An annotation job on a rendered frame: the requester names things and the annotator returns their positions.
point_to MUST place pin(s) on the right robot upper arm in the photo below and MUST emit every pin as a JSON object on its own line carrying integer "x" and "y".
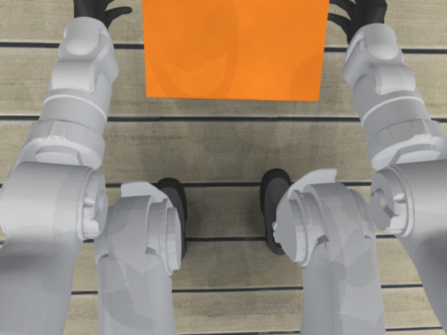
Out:
{"x": 409, "y": 200}

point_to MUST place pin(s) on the robot left hand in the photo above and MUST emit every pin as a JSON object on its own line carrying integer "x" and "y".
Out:
{"x": 97, "y": 10}

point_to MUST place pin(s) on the robot left forearm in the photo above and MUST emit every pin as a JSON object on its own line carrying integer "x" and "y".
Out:
{"x": 75, "y": 109}

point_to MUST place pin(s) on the left robot shin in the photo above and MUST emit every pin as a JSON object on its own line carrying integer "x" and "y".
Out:
{"x": 130, "y": 188}

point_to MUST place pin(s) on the carton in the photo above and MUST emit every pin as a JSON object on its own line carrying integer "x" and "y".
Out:
{"x": 253, "y": 50}

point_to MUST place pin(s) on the left robot upper arm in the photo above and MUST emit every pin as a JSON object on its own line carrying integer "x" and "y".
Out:
{"x": 48, "y": 210}

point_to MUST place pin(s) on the robot right hand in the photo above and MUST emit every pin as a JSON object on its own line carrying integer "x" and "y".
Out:
{"x": 361, "y": 13}

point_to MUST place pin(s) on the right robot shin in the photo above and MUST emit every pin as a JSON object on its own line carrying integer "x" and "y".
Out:
{"x": 321, "y": 176}

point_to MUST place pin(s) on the robot right forearm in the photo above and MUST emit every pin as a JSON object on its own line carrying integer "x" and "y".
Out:
{"x": 384, "y": 94}

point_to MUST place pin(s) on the robot shin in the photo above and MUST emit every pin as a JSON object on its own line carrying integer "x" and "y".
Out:
{"x": 130, "y": 188}
{"x": 321, "y": 176}

